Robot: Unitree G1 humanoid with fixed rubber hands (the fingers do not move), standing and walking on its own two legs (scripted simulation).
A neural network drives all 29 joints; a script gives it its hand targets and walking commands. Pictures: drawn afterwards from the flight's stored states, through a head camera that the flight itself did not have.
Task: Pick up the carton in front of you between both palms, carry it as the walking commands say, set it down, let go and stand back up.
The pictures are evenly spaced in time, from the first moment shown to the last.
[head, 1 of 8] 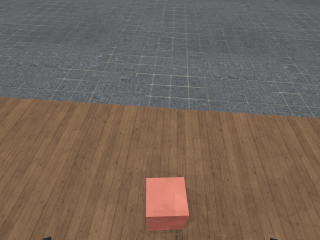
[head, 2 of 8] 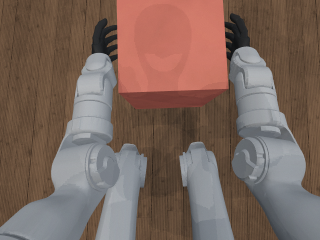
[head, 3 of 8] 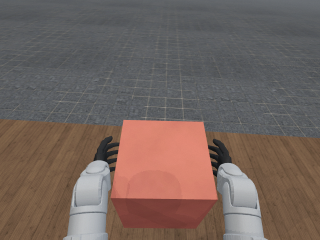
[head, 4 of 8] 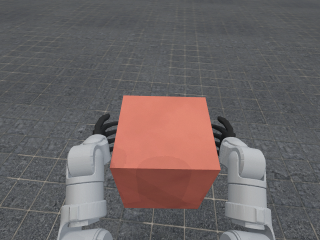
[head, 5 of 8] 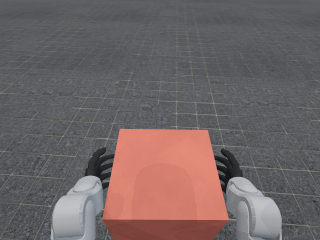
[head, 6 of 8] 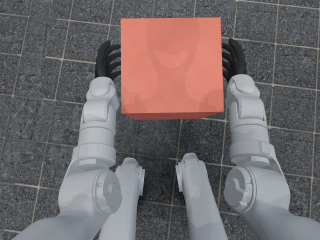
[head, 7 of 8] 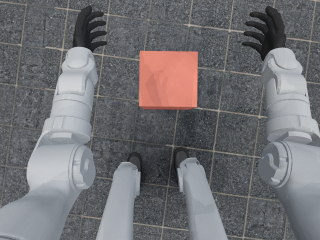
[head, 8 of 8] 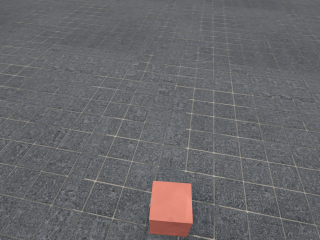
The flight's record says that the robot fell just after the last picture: no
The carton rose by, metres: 0.69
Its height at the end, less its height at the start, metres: -0.05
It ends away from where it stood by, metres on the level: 2.63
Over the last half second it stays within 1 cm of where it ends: yes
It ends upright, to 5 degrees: yes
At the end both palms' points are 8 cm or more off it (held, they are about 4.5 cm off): yes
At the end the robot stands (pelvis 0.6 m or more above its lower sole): yes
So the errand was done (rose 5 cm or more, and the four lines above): yes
